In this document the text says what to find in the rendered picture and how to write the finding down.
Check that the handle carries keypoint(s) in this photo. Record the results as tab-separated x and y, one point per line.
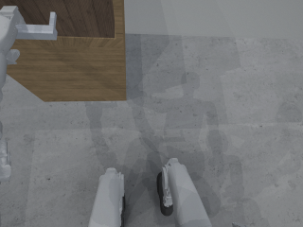
39	32

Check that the right robot thigh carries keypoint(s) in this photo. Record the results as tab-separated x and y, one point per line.
188	208

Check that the left robot hand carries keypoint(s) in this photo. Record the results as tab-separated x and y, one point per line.
10	16

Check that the robot left upper arm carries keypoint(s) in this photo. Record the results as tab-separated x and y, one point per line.
5	163

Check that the robot right shin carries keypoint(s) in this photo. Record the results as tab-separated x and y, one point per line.
167	199

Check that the drawer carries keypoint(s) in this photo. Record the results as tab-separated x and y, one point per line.
75	18

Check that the cabinet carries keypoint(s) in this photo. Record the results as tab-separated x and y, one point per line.
74	68

